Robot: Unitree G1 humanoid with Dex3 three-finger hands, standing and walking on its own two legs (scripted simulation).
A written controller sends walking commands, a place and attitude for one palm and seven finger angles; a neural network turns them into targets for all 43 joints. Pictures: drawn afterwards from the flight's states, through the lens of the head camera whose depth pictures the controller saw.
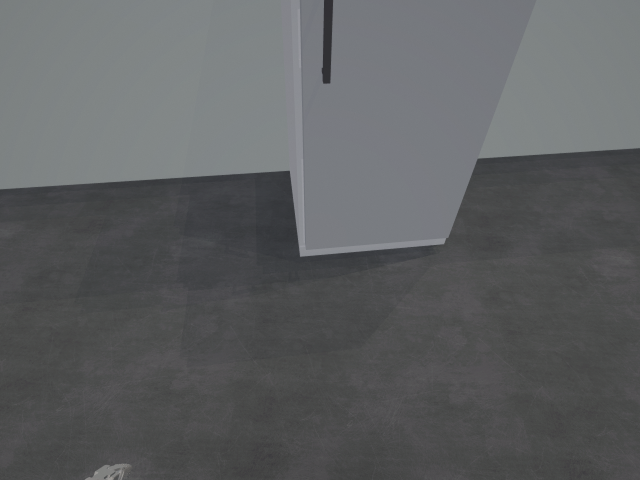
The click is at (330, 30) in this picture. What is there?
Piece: fridge door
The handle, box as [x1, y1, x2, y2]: [322, 0, 332, 83]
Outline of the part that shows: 332,0 324,0 322,68 323,83 329,82 330,77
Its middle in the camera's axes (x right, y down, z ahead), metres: +0.01 -0.50 +0.93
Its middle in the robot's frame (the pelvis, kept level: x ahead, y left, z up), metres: +1.04 +0.04 +0.15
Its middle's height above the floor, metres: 0.92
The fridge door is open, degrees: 0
